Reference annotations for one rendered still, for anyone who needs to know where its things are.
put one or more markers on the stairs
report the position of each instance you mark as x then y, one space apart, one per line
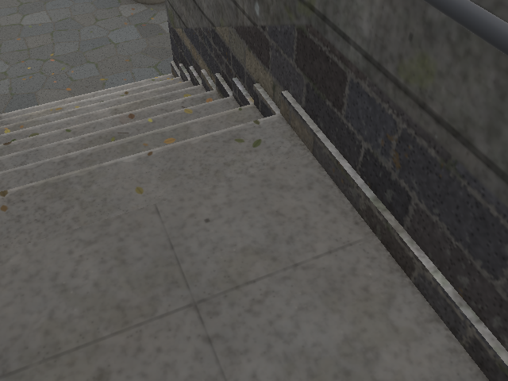
59 137

